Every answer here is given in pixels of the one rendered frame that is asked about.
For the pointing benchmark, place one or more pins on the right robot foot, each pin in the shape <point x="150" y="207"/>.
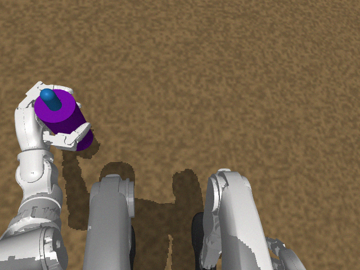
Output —
<point x="197" y="234"/>

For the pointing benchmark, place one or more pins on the left robot arm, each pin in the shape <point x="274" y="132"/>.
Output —
<point x="33" y="238"/>

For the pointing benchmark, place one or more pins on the left robot hand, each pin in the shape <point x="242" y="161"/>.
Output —
<point x="32" y="133"/>

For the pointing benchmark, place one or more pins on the bottle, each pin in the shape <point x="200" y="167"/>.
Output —
<point x="60" y="112"/>

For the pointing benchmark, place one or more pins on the right robot hand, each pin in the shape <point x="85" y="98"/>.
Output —
<point x="288" y="260"/>

